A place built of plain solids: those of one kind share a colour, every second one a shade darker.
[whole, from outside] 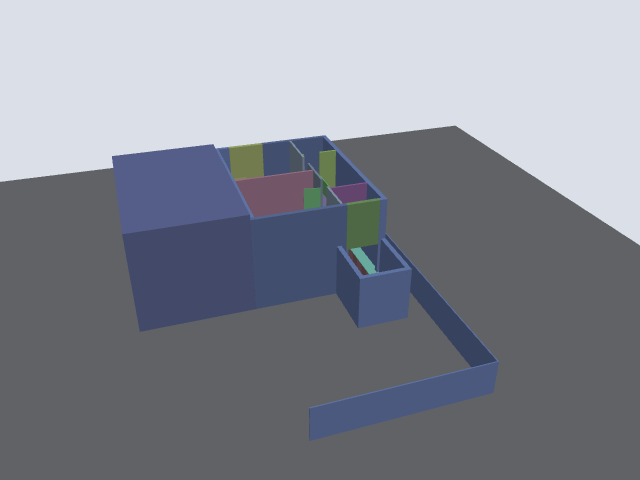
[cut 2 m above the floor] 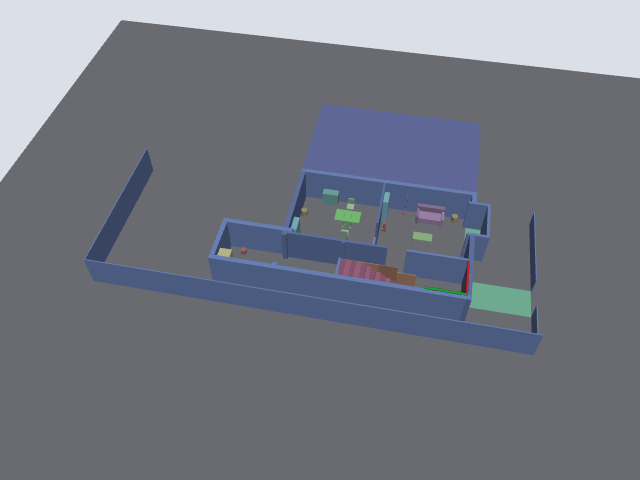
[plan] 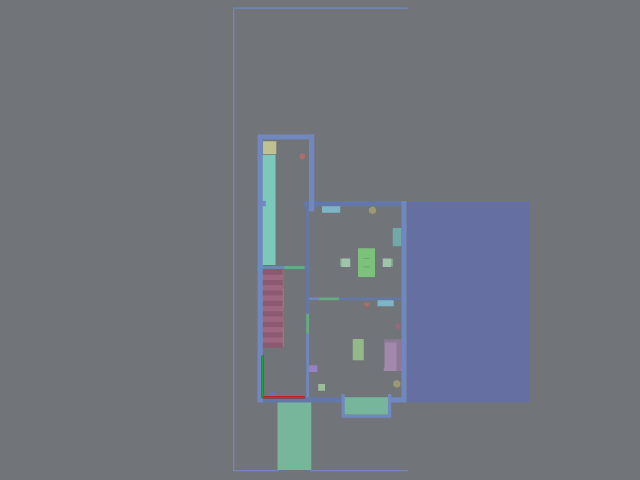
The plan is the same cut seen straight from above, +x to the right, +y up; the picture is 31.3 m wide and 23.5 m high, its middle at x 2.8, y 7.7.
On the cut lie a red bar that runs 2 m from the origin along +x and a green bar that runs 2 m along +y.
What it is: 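A semi-detached two-storey house, 6.8 m wide inside and 9.4 m deep with a one-storey outshot of 3.3 m behind the kitchen; a hall 2.13 m wide with a straight stair of 16 risers of 177 mm on goings of 256 mm; a front room and a back room; a bay window at the front; upstairs three bedrooms and a bathroom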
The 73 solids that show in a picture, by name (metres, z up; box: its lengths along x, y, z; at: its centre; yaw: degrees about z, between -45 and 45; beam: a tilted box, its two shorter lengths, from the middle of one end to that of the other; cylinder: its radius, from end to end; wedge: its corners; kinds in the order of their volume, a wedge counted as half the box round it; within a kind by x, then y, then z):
{
 "neighbour_house_1": {"box": [6.0, 9.87, 5.69], "at": [10.04, 4.68, 2.8]},
 "wall_1": {"box": [0.06, 22.7, 1.85], "at": [-1.43, 7.73, 0.88]},
 "wall_2": {"box": [2.24, 0.06, 1.05], "at": [-0.34, -3.59, 0.47]},
 "wall_3": {"box": [0.26, 9.87, 5.39], "at": [-0.13, 4.68, 2.65]},
 "wall_4": {"box": [0.26, 3.77, 3.05], "at": [-0.13, 10.99, 1.47]},
 "wall_5": {"box": [0.41, 0.26, 5.39], "at": [-0.05, 9.48, 2.65]},
 "wall_6": {"box": [1.06, 0.13, 2.75], "at": [0.53, 6.35, 1.32]},
 "wall_7": {"box": [2.77, 0.26, 3.05], "at": [1.13, 12.75, 1.47]},
 "wall_8": {"box": [4.27, 0.26, 5.39], "at": [1.88, -0.13, 2.65]},
 "wall_9": {"box": [0.09, 0.13, 2.75], "at": [2.08, 6.35, 1.32]},
 "wall_10": {"box": [0.13, 3.11, 2.75], "at": [2.2, 1.56, 1.32]},
 "wall_11": {"box": [0.13, 5.26, 2.75], "at": [2.2, 6.72, 1.32]},
 "wall_12": {"box": [0.26, 3.77, 3.05], "at": [2.39, 10.99, 1.47]},
 "wall_13": {"box": [8.56, 0.06, 1.85], "at": [2.82, 19.05, 0.88]},
 "wall_14": {"box": [0.16, 1.17, 3.0], "at": [3.93, -0.42, 1.45]},
 "wall_15": {"box": [5.06, 0.26, 5.39], "at": [4.51, 9.48, 2.65]},
 "wall_16": {"box": [4.78, 0.06, 1.05], "at": [4.71, -3.59, 0.47]},
 "wall_17": {"box": [2.44, 0.16, 3.0], "at": [5.07, -0.93, 1.45]},
 "wall_18": {"box": [3.04, 0.13, 2.75], "at": [5.26, 4.82, 1.32]},
 "wall_19": {"box": [0.16, 1.17, 3.0], "at": [6.21, -0.42, 1.45]},
 "wall_20": {"box": [0.91, 0.26, 5.39], "at": [6.59, -0.13, 2.65]},
 "wall_21": {"box": [0.26, 9.87, 5.39], "at": [6.91, 4.68, 2.65]},
 "tread_1": {"box": [0.97, 0.29, 0.2], "at": [0.49, 2.56, 0.08]},
 "tread_2": {"box": [0.97, 0.29, 0.37], "at": [0.49, 2.82, 0.17]},
 "tread_3": {"box": [0.97, 0.29, 0.55], "at": [0.49, 3.08, 0.26]},
 "tread_4": {"box": [0.97, 0.29, 0.73], "at": [0.49, 3.33, 0.34]},
 "tread_5": {"box": [0.97, 0.29, 0.91], "at": [0.49, 3.59, 0.43]},
 "tread_6": {"box": [0.97, 0.29, 1.08], "at": [0.49, 3.84, 0.52]},
 "tread_7": {"box": [0.97, 0.29, 1.26], "at": [0.49, 4.1, 0.61]},
 "tread_8": {"box": [0.97, 0.29, 1.44], "at": [0.49, 4.35, 0.7]},
 "tread_9": {"box": [0.97, 0.29, 1.62], "at": [0.49, 4.61, 0.79]},
 "tread_10": {"box": [0.97, 0.29, 1.79], "at": [0.49, 4.86, 0.88]},
 "tread_11": {"box": [0.97, 0.29, 1.97], "at": [0.49, 5.12, 0.97]},
 "tread_12": {"box": [0.97, 0.29, 2.15], "at": [0.49, 5.38, 1.05]},
 "tread_13": {"box": [0.97, 0.29, 2.33], "at": [0.49, 5.63, 1.14]},
 "tread_14": {"box": [0.97, 0.29, 2.5], "at": [0.49, 5.89, 1.23]},
 "tread_15": {"box": [0.97, 0.29, 2.68], "at": [0.49, 6.14, 1.32]},
 "ground_1": {"box": [1.65, 3.3, 0.5], "at": [1.55, -1.91, -0.25]},
 "ground_2": {"box": [2.12, 0.85, 0.5], "at": [5.07, -0.42, -0.25]},
 "landing_wall_1": {"box": [0.13, 2.8, 2.65], "at": [2.2, 1.4, 4.02]},
 "landing_wall_2": {"box": [0.13, 2.4, 2.65], "at": [2.2, 4.98, 4.02]},
 "landing_wall_3": {"box": [0.13, 2.19, 2.65], "at": [2.2, 8.26, 4.02]},
 "bedrooms_wall_1": {"box": [4.52, 0.13, 2.65], "at": [4.52, 4.82, 4.02]},
 "front_wall_over_bay_1": {"box": [2.12, 0.26, 2.65], "at": [5.07, -0.13, 4.02]},
 "back_wall_over_outshot_1": {"box": [1.83, 0.26, 2.65], "at": [1.06, 9.48, 4.02]},
 "shelf_1": {"box": [0.9, 0.32, 1.51], "at": [3.34, 9.2, 0.7]},
 "shelf_2": {"box": [0.8, 0.3, 1.73], "at": [6.02, 4.6, 0.81]},
 "sofa_1": {"box": [0.65, 1.24, 0.37], "at": [6.28, 2.06, 0.24]},
 "sofa_2": {"box": [0.86, 0.16, 0.65], "at": [6.36, 1.36, 0.28]},
 "sofa_3": {"box": [0.86, 0.16, 0.65], "at": [6.36, 2.76, 0.28]},
 "sofa_4": {"box": [0.24, 1.56, 0.83], "at": [6.67, 2.06, 0.36]},
 "fridge_freezer_1": {"box": [0.65, 0.65, 1.85], "at": [0.33, 12.22, 0.88]},
 "bath_wall_1": {"box": [2.13, 0.13, 2.65], "at": [1.06, 7.39, 4.02]},
 "box_wall_1": {"box": [1.06, 0.13, 2.65], "at": [0.53, 2.39, 4.02]},
 "dresser_1": {"box": [0.42, 0.9, 0.92], "at": [6.58, 7.84, 0.41]},
 "stair_guard_1": {"box": [0.04, 0.96, 1.66], "at": [0.99, 2.93, 0.78]},
 "stair_guard_2": {"box": [0.04, 0.96, 2.37], "at": [0.99, 3.89, 1.13]},
 "stair_guard_3": {"box": [0.04, 0.96, 3.08], "at": [0.99, 4.85, 1.49]},
 "well_guard_1": {"box": [0.06, 3.83, 1.13], "at": [1.0, 4.37, 3.22]},
 "worktop_1": {"box": [0.62, 5.4, 0.04], "at": [0.31, 9.17, 0.88]},
 "meeting_table_1": {"box": [0.84, 1.41, 0.07], "at": [5.08, 6.59, 0.7]},
 "door_leaf_bedroom_rear_1": {"box": [0.95, 0.04, 2.05], "at": [2.73, 6.1, 3.81], "yaw": -10.0},
 "plant_pot_1": {"cylinder": 0.18, "from": [5.37, 9.16, 0.0], "to": [5.37, 9.16, 0.38]},
 "plant_pot_2": {"cylinder": 0.18, "from": [6.56, 0.66, 0.0], "to": [6.56, 0.66, 0.38]},
 "slotfit_front_seat_1": {"box": [0.33, 0.33, 0.56], "at": [2.88, 0.48, 0.23]},
 "box_cardboard_1": {"box": [0.42, 0.34, 0.39], "at": [2.46, 1.4, 0.15]},
 "coffee_table_1": {"box": [0.54, 1.05, 0.07], "at": [4.67, 2.33, 0.36]},
 "threshold_1": {"box": [0.98, 0.14, 0.07], "at": [1.55, 6.35, -0.01]},
 "threshold_2": {"box": [0.14, 0.98, 0.06], "at": [2.2, 3.6, -0.02]},
 "threshold_3": {"box": [0.98, 0.14, 0.07], "at": [3.25, 4.82, -0.01]},
 "side_chair_1": {"box": [0.08, 0.38, 0.38], "at": [3.83, 6.59, 0.65]},
 "side_chair_2": {"box": [0.42, 0.42, 0.04], "at": [4.07, 6.59, 0.43]},
 "side_chair_3": {"box": [0.42, 0.42, 0.04], "at": [6.08, 6.59, 0.43]}
}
